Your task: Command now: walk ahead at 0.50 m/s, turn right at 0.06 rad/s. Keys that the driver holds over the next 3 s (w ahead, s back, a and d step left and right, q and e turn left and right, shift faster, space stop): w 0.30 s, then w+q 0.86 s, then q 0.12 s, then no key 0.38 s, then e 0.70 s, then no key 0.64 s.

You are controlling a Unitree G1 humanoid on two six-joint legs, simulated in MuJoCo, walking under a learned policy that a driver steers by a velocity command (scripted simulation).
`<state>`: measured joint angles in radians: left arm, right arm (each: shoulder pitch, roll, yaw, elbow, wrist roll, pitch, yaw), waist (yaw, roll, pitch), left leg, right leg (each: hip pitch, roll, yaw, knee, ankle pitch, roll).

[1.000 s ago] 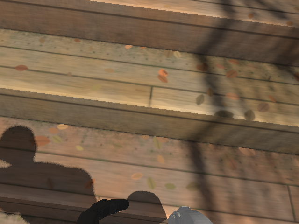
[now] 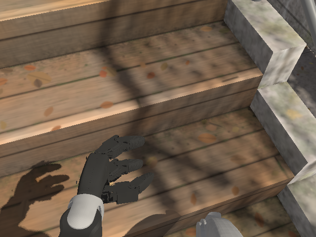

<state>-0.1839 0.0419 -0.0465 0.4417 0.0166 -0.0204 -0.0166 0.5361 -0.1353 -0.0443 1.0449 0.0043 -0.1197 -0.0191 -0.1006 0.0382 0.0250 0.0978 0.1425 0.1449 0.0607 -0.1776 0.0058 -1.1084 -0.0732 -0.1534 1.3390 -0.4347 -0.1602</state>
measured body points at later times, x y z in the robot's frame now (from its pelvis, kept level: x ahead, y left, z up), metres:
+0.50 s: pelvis +0.27 -0.03 +0.18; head +0.31 -0.04 +0.63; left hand +0.17 +0.19 +0.04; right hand +0.55 -0.13 +0.12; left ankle +0.41 +0.08 -0.31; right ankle +0.18 -0.11 -0.58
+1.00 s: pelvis +0.56 +0.02 +0.34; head +0.60 +0.05 +0.79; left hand +0.81 +0.21 +0.31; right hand +0.57 -0.23 +0.21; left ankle +0.43 +0.06 -0.40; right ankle +0.76 -0.04 -0.14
